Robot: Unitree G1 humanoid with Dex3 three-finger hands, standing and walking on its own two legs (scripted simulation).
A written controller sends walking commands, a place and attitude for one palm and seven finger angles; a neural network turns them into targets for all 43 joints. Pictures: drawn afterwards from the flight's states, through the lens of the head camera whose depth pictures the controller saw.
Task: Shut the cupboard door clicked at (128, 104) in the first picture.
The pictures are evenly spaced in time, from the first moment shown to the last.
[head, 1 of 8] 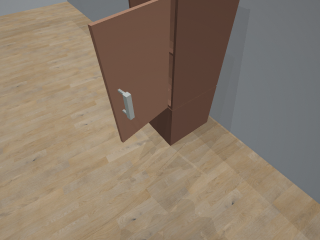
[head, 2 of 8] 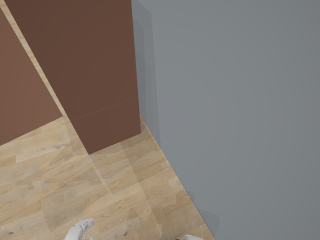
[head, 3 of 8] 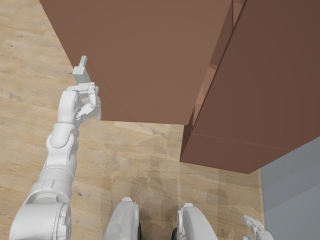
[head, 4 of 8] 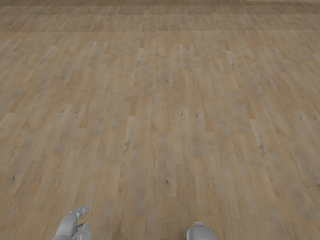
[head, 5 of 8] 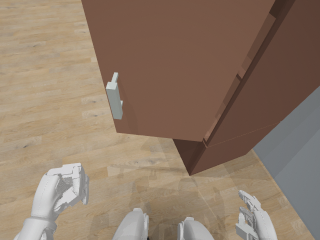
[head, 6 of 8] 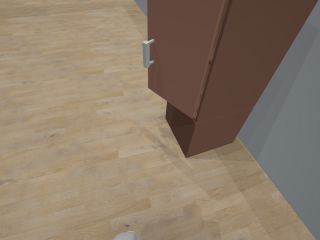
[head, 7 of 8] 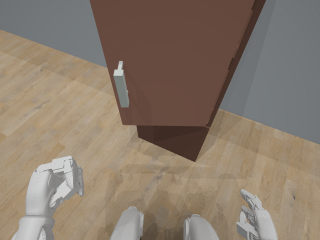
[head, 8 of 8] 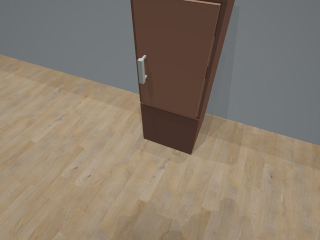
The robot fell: no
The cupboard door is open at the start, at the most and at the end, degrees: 100 100 0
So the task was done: yes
